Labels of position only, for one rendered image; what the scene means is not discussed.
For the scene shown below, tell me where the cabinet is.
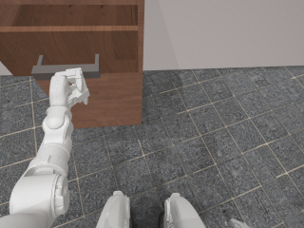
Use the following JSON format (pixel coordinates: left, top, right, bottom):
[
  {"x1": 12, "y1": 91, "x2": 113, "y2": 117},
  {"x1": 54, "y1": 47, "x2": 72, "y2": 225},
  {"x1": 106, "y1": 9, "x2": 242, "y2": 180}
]
[{"x1": 0, "y1": 0, "x2": 145, "y2": 129}]

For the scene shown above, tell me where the drawer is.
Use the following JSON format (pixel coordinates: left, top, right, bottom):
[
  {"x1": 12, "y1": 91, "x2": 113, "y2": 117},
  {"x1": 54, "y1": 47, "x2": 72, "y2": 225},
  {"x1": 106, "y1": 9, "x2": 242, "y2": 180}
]
[{"x1": 0, "y1": 4, "x2": 139, "y2": 77}]

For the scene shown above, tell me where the robot thigh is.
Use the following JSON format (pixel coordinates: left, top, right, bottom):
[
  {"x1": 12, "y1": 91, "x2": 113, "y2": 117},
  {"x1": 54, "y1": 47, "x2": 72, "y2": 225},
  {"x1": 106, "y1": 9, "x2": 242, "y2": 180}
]
[
  {"x1": 96, "y1": 195, "x2": 130, "y2": 228},
  {"x1": 164, "y1": 197, "x2": 206, "y2": 228}
]

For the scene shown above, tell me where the left robot upper arm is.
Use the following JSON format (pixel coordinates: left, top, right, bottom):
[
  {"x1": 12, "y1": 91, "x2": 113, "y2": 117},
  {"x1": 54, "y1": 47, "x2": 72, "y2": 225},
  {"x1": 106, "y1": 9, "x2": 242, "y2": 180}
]
[{"x1": 0, "y1": 173, "x2": 70, "y2": 228}]

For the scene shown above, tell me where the left robot hand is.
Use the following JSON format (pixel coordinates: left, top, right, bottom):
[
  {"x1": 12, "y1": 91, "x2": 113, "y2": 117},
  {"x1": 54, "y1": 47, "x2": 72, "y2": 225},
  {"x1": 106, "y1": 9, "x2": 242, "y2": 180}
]
[{"x1": 48, "y1": 67, "x2": 90, "y2": 110}]

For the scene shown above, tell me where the left robot thigh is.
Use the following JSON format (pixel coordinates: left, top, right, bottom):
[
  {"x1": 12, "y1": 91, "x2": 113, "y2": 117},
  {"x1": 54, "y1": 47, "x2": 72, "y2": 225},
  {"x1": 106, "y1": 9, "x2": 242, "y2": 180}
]
[{"x1": 96, "y1": 195, "x2": 130, "y2": 228}]

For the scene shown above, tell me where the robot left forearm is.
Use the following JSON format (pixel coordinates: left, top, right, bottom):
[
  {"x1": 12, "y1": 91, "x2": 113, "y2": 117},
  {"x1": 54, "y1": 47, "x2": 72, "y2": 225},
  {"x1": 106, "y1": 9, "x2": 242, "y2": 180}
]
[{"x1": 9, "y1": 105, "x2": 74, "y2": 215}]

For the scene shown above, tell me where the handle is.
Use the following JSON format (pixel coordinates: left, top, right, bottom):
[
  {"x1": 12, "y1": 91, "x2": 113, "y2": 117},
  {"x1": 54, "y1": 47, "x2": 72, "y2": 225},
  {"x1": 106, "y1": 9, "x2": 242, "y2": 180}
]
[
  {"x1": 31, "y1": 53, "x2": 101, "y2": 81},
  {"x1": 68, "y1": 75, "x2": 110, "y2": 86}
]

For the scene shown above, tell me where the right robot thigh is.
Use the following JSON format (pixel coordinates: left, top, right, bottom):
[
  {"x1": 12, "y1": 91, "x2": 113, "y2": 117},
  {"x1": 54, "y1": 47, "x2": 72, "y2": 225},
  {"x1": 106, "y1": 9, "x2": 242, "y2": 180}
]
[{"x1": 164, "y1": 197, "x2": 206, "y2": 228}]

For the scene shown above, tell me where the right robot hand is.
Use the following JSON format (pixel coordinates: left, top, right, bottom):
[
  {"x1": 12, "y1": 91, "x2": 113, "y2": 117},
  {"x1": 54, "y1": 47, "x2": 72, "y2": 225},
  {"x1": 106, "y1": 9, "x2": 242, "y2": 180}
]
[{"x1": 230, "y1": 218, "x2": 250, "y2": 228}]

